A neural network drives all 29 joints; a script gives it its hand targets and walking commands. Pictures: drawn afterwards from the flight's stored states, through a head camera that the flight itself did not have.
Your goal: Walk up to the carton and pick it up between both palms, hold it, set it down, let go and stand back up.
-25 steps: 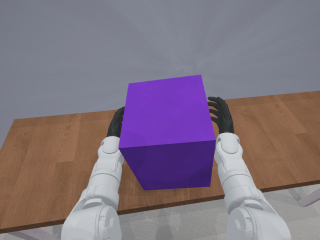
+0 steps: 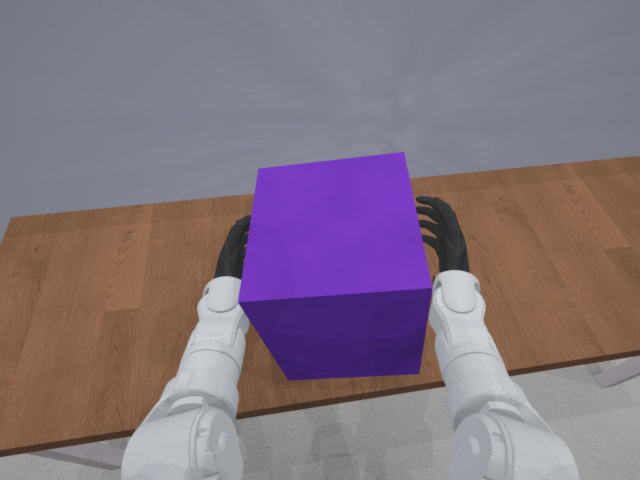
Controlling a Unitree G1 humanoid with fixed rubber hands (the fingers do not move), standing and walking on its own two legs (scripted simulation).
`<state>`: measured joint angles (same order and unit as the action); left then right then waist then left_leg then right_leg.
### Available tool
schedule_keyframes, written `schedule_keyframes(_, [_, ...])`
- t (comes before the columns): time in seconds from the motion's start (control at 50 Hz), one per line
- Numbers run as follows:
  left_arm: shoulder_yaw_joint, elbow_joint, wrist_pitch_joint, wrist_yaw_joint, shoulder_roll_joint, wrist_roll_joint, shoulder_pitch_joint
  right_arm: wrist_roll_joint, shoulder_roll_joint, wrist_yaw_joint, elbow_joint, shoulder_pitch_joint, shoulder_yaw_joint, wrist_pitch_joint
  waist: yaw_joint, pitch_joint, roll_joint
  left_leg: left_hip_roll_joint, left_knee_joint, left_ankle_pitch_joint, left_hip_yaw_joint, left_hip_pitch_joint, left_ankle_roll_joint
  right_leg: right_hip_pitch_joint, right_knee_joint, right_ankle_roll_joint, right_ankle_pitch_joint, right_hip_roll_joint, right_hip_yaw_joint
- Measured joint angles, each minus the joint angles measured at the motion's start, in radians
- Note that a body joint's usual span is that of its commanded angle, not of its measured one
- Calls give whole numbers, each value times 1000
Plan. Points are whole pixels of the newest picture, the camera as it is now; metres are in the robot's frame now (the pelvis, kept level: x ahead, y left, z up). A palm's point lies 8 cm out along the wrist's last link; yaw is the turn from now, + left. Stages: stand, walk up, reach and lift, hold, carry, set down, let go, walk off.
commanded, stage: set down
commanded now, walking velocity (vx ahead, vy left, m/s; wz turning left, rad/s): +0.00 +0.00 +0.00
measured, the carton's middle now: (341, 275) +0.40 -0.01 -0.02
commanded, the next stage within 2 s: none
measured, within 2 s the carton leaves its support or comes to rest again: neither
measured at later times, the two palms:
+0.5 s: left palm (234, 275) +0.40 +0.14 -0.02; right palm (439, 261) +0.40 -0.15 +0.01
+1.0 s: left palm (229, 284) +0.38 +0.15 -0.02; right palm (437, 275) +0.38 -0.14 +0.01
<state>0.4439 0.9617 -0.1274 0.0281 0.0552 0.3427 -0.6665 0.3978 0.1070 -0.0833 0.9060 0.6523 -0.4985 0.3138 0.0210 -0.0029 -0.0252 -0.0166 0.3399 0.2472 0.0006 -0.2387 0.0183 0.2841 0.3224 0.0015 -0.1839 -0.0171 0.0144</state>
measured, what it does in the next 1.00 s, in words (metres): stands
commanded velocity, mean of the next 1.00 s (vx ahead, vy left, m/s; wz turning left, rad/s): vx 0.00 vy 0.00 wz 0.00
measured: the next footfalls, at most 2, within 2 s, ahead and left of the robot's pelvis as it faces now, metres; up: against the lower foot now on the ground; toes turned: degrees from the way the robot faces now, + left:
none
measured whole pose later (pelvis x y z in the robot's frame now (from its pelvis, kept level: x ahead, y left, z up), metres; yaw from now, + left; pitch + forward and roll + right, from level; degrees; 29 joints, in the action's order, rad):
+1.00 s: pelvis -0.01 +0.01 +0.00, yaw +0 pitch +17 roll -1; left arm 0.47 1.14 -0.31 0.08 0.02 0.37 -0.74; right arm 0.50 0.11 -0.08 1.02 0.70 -0.65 0.46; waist 0.02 -0.08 -0.03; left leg -0.01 0.40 0.23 0.04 -0.47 0.03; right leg 0.48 0.32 0.00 -0.14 -0.01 0.01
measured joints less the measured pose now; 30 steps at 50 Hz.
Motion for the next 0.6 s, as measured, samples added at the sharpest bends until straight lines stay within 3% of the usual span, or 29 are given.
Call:
schedule_keyframes(0.46, [8,79,-135,30,-19,1,-21,33,0,1,70,31,-52,120,-1,-72,0,0,57,-21,15,-195,-19,167,0,0,21,4,0])
schedule_keyframes(0.6, [15,118,-178,34,-27,4,-44,43,0,-6,71,33,-62,146,-1,-75,0,3,56,-20,34,-220,-7,192,0,0,24,5,0])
